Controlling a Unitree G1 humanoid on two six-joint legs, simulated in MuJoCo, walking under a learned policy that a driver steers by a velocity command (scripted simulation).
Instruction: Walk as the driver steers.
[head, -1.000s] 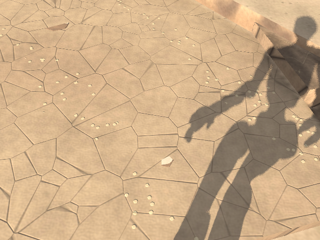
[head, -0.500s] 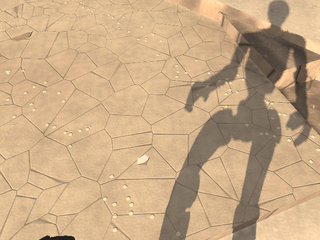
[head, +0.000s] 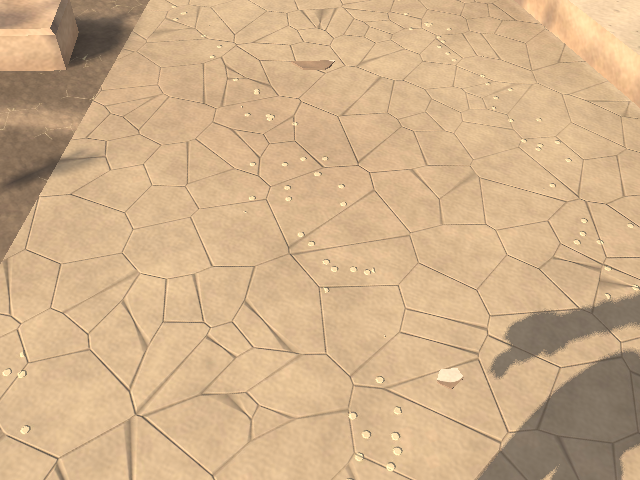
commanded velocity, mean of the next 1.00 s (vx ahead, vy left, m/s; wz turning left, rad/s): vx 0.89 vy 0.00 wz -0.46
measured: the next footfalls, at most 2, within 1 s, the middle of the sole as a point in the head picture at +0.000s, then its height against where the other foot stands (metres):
right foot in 0.18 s outside the picture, level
left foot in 0.58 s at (320, 450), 0.08 m higher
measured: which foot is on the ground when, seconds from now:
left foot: down 0.00-0.18, up 0.20-0.56, down 0.58-1.00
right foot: up 0.00-0.16, down 0.18-0.58, up 0.60-1.00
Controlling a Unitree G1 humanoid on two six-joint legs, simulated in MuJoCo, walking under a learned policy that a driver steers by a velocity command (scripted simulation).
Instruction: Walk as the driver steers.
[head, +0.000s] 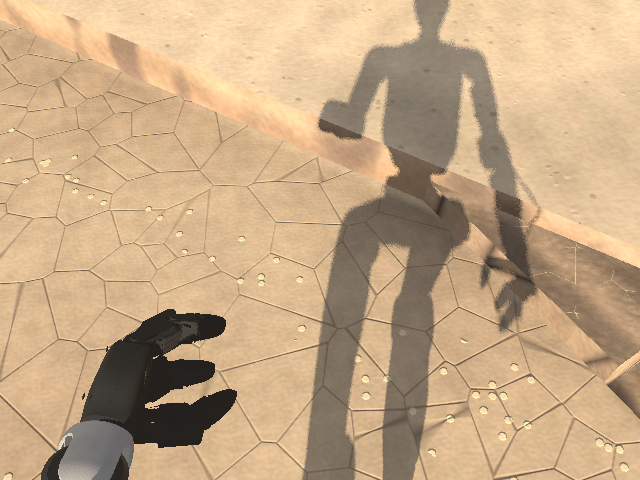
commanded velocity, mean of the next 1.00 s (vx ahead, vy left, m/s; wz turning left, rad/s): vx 1.00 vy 0.00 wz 0.72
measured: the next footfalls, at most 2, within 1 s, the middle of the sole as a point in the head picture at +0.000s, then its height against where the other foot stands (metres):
right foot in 0.02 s outside the picture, level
left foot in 0.44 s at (232, 410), level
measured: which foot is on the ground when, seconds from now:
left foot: down 0.00-0.02, up 0.04-0.42, down 0.44-0.86, up 0.88-1.00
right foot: up 0.00-0.00, down 0.02-0.44, up 0.46-0.82, down 0.84-1.00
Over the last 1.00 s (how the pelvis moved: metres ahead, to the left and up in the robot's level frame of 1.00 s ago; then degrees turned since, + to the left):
0.66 -0.24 0.05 -31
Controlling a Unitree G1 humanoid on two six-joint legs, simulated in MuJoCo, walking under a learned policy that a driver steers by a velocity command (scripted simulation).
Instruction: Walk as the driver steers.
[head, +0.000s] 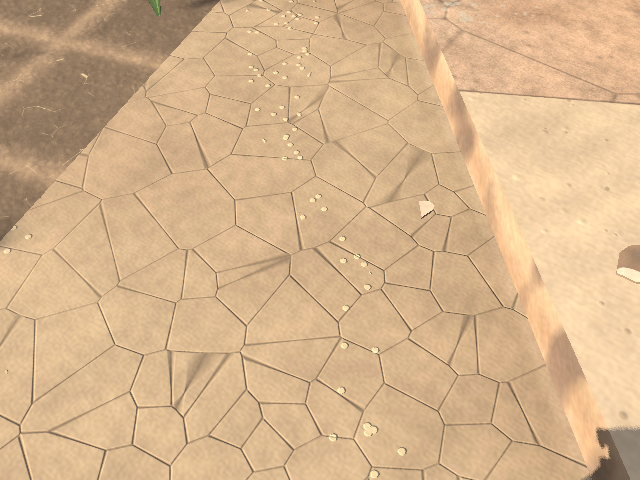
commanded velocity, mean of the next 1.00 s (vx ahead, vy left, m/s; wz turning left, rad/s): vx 0.64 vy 0.00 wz -0.79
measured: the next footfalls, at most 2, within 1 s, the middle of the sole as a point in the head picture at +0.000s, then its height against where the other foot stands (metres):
left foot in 0.24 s outside the picture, level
right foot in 0.62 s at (427, 374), level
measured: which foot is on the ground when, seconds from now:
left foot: up 0.00-0.22, down 0.24-0.62, up 0.64-1.00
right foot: down 0.00-0.24, up 0.26-0.60, down 0.62-1.00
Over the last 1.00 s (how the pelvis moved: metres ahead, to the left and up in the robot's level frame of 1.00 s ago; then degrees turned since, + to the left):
0.94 0.26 0.02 43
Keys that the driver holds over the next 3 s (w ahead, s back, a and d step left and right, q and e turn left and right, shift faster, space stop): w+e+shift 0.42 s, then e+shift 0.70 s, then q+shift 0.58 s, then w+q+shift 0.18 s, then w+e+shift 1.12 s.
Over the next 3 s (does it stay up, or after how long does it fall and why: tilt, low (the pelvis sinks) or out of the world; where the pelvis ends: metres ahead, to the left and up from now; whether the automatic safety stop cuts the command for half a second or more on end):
stays up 1.46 -0.58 0.12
